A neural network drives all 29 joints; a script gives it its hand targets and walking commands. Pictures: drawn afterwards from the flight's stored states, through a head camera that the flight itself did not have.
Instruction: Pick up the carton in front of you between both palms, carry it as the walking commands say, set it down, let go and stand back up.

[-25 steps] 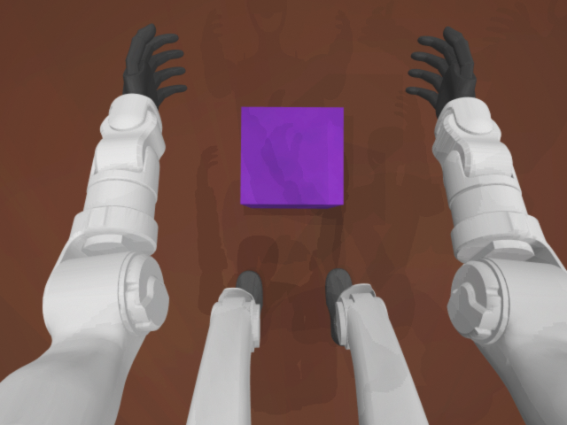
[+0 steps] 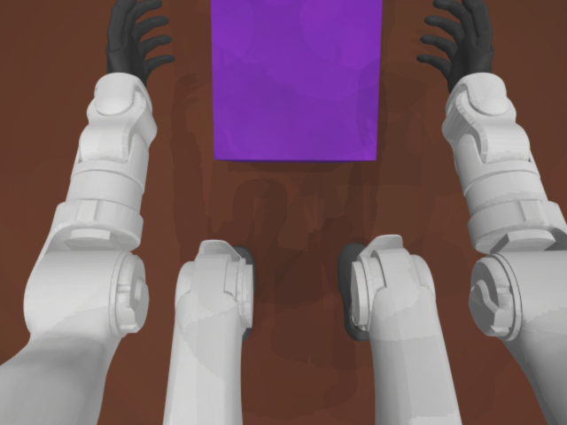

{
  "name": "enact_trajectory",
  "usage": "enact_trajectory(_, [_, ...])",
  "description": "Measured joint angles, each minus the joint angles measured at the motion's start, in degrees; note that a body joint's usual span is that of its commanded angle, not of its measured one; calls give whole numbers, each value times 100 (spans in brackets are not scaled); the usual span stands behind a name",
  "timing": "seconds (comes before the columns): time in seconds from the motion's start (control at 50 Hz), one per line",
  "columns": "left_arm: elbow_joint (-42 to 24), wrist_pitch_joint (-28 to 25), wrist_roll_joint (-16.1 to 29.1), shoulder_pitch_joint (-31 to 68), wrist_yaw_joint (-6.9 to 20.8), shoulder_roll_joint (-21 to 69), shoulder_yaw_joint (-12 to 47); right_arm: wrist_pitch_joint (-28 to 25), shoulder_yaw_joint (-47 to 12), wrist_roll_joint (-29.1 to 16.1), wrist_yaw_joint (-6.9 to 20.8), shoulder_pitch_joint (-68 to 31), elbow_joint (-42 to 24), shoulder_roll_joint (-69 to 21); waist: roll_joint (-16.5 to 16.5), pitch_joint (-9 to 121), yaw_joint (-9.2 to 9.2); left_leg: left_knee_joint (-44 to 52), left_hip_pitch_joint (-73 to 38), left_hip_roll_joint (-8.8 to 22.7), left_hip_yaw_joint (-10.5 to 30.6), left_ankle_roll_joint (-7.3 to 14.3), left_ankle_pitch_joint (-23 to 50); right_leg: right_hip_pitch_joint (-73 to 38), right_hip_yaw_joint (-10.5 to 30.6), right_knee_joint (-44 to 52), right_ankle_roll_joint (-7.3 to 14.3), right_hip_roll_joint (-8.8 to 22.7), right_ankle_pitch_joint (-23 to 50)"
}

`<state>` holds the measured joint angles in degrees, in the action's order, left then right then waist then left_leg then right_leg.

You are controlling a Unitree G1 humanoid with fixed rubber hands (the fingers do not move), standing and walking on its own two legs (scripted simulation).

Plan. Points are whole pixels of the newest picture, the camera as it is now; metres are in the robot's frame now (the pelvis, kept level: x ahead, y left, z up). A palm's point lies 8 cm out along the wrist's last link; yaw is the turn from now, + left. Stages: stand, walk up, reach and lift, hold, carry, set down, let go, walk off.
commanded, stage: reach and lift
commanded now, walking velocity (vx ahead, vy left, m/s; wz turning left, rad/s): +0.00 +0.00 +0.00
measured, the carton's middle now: (293, 99) +0.51 +0.00 -0.32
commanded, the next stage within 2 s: none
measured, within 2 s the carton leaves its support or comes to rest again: leaves its support in 1.08 s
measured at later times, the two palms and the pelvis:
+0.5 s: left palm (169, 82) +0.53 +0.18 -0.25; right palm (423, 85) +0.51 -0.18 -0.25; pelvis -0.01 +0.00 -0.07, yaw +0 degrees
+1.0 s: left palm (188, 81) +0.53 +0.15 -0.24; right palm (402, 83) +0.52 -0.15 -0.24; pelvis -0.02 +0.00 -0.07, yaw +0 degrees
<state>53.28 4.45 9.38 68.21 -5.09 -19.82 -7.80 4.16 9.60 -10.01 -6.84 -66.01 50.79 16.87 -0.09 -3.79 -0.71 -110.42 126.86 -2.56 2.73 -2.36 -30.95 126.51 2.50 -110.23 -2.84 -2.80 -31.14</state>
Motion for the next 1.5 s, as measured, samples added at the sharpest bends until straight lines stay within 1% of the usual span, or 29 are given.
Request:
enact_trajectory(0.14, [914, -58, 110, 860, 5, -139, 116, -20, -74, -50, -7, -866, 852, 90, -23, -658, -4, -651, 333, 3, -2, -25, 84, 340, -14, -644, -25, -33, 96])
enact_trajectory(0.24, [1263, -203, 199, 1250, -7, -221, 251, -160, -204, -166, -7, -1288, 1255, 179, -40, -1178, 0, -1029, 500, 15, -4, -25, 84, 505, -29, -1012, -35, -40, 104])
enact_trajectory(0.32, [1231, -307, 340, 1308, -56, -273, 429, -265, -364, -344, -56, -1353, 1250, 225, -62, -1619, -2, -1316, 390, 57, -24, 1, -38, 389, -59, -1297, -9, 13, -20])
enact_trajectory(0.44, [1065, -371, 487, 1141, -87, -267, 639, -356, -512, -474, -128, -1162, 1092, 164, -51, -1529, -24, -1542, 437, 73, -31, 25, -204, 424, -70, -1512, -12, 34, -188])
enact_trajectory(0.5, [1069, -373, 477, 1099, -98, -205, 635, -368, -527, -472, -134, -1064, 1058, 128, -45, -1394, -14, -1563, 463, 74, -33, 28, -228, 450, -69, -1529, -18, 31, -209])
enact_trajectory(0.64, [1274, -388, 360, 1107, -79, -103, 555, -382, -418, -341, -97, -1075, 1239, 16, -40, -1233, -9, -1457, 513, 75, -30, 31, -151, 498, -73, -1418, -17, 32, -129])
enact_trajectory(0.76, [1303, -408, 479, 1316, -114, 4, 781, -404, -594, -439, -134, -1310, 1283, -72, -53, -1390, -1, -1373, 494, 71, -26, 27, -49, 481, -71, -1334, -17, 25, -25])
enact_trajectory(0.78, [1314, -411, 479, 1369, -126, 59, 806, -407, -620, -432, -144, -1369, 1297, -121, -52, -1430, 1, -1363, 477, 71, -29, 27, -40, 466, -68, -1324, -18, 22, -14])
enact_trajectory(0.8, [1341, -419, 450, 1419, -208, 106, 774, -407, -627, -394, -176, -1435, 1331, -172, -49, -1465, 0, -1352, 460, 68, -32, 27, -32, 449, -63, -1316, -19, 21, -8])
enact_trajectory(0.82, [1364, -421, 437, 1455, -280, 125, 752, -404, -590, -357, -263, -1485, 1368, -196, -47, -1493, -3, -1342, 443, 63, -33, 25, -26, 432, -59, -1308, -20, 20, -4])
enact_trajectory(0.88, [1497, -436, 426, 1568, -353, 145, 775, -429, -538, -322, -364, -1560, 1447, -228, -43, -1538, 3, -1320, 410, 49, -25, 18, -13, 400, -56, -1287, -23, 7, 8])
enact_trajectory(0.92, [1639, -401, 354, 1675, -383, 168, 707, -408, -409, -239, -405, -1635, 1542, -265, -37, -1553, 7, -1333, 396, 36, -17, 13, -10, 384, -56, -1298, -26, -4, 11])
enact_trajectory(0.96, [1717, -295, 202, 1748, -350, 190, 557, -297, -219, -70, -364, -1696, 1589, -288, -27, -1559, 8, -1380, 387, 21, -12, 10, -23, 372, -52, -1345, -32, -12, -6])
enact_trajectory(1.04, [1532, 4, -67, 1656, -298, 259, 294, 14, 77, 208, -289, -1579, 1364, -348, -29, -1511, 8, -1523, 386, -3, -14, 5, -100, 374, -34, -1494, -45, -37, -87])
enact_trajectory(1.1, [1193, 196, -77, 1393, -318, 329, 262, 207, 67, 194, -277, -1353, 1079, -369, -49, -1371, 1, -1602, 414, -23, -16, -6, -157, 407, -11, -1579, -63, -71, -143])
enact_trajectory(1.16, [699, 365, -63, 1026, -449, 441, 237, 386, 87, 118, -346, -1027, 613, -449, -75, -1124, -8, -1618, 449, -75, 10, -45, -182, 445, 24, -1595, -108, -143, -166])
enact_trajectory(1.22, [158, 563, -147, 619, -452, 575, 75, 555, 206, 158, -358, -608, 84, -590, -91, -777, -9, -1554, 447, -159, 60, -111, -175, 440, 65, -1535, -166, -221, -168])
enact_trajectory(1.26, [-179, 717, -283, 341, -424, 699, -92, 679, 342, 267, -341, -321, -236, -723, -91, -497, 2, -1459, 394, -208, 90, -145, -166, 387, 83, -1442, -187, -254, -162])
enact_trajectory(1.3, [-419, 869, -477, 94, -367, 851, -311, 808, 543, 463, -295, -77, -460, -886, -79, -185, 12, -1311, 309, -246, 113, -167, -147, 297, 98, -1297, -195, -271, -151])
enact_trajectory(1.34, [-510, 1001, -729, -82, -289, 1020, -596, 940, 812, 738, -208, 96, -559, -1062, -63, 143, 17, -1109, 205, -273, 126, -172, -109, 188, 110, -1102, -190, -273, -126])
enact_trajectory(1.42, [-449, 1229, -1337, -238, -89, 1316, -1197, 1186, 1394, 1405, -12, 243, -526, -1359, -25, 667, 14, -602, -59, -322, 152, -164, 14, -87, 132, -606, -163, -278, -26])
enact_trajectory(1.5, [-444, 1353, -1801, -331, 51, 1506, -1580, 1344, 1743, 1883, 157, 321, -544, -1523, 5, 961, 7, -84, -357, -351, 183, -146, 152, -388, 162, -89, -144, -313, 105])
